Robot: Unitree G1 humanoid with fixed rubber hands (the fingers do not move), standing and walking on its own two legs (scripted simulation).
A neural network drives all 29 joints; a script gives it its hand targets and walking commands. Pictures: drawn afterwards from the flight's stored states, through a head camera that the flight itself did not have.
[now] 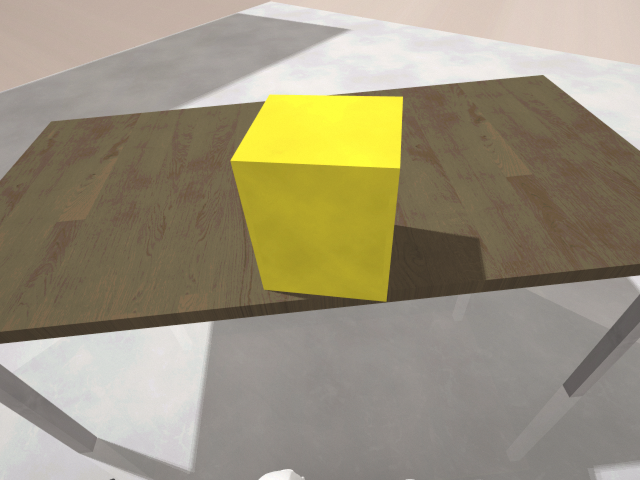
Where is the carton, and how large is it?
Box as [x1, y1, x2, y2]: [230, 95, 402, 301]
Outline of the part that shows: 269,95 230,160 264,289 385,301 399,173 402,97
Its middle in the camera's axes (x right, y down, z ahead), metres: +0.01 -0.07 +0.64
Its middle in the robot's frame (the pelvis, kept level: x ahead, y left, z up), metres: +0.54 +0.03 +0.08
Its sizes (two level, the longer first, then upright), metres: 0.213 0.194 0.264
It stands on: a table, 0.66 m high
